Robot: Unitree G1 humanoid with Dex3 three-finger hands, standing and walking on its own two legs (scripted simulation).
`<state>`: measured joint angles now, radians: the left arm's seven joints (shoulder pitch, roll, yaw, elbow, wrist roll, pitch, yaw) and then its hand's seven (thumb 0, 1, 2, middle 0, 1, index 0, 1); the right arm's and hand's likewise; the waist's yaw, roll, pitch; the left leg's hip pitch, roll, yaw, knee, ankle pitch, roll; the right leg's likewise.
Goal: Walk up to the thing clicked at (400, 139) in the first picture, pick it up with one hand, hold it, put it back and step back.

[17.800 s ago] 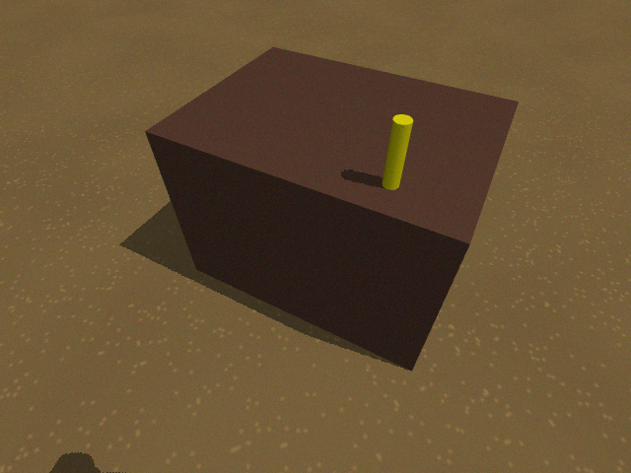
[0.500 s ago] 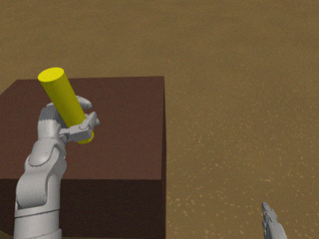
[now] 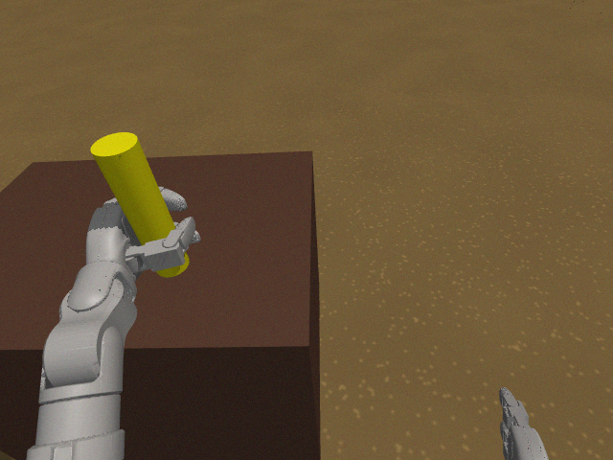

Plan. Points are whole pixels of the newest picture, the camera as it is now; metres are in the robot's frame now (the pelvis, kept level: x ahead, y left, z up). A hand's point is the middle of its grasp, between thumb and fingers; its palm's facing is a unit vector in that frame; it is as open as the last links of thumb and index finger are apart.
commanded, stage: hold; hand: left
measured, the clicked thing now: (147, 213) +0.34 +0.18 +0.23
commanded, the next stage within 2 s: crouch in 0.98 s
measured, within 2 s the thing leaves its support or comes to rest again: neither
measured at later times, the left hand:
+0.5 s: hand (163, 236) +0.34 +0.17 +0.19, palm faces +0.14 -0.99 +0.02, open 5.4 cm
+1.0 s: hand (170, 241) +0.34 +0.16 +0.18, palm faces +0.13 -0.99 +0.02, open 5.4 cm
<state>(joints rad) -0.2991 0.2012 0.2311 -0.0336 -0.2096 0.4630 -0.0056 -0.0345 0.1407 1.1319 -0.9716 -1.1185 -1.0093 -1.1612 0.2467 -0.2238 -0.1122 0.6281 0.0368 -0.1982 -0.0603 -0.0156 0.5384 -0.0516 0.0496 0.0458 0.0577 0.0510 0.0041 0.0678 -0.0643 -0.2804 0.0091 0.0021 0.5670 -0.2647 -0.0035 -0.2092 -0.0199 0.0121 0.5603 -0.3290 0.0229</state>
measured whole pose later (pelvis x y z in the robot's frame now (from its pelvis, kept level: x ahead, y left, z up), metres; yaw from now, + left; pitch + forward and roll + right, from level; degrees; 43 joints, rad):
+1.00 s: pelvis +0.00 +0.00 +0.00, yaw +0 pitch -1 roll +0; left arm -0.25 0.19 0.24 -0.04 -0.21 0.44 0.00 -0.03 0.14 1.13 -0.97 -1.12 -1.01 -1.16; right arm 0.26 -0.21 -0.10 0.61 0.04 -0.21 -0.05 -0.02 0.53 -0.05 0.05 0.05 0.06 0.05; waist 0.01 0.06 -0.07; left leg -0.26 0.01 0.01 0.54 -0.26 0.00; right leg -0.19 -0.02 0.02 0.53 -0.32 0.02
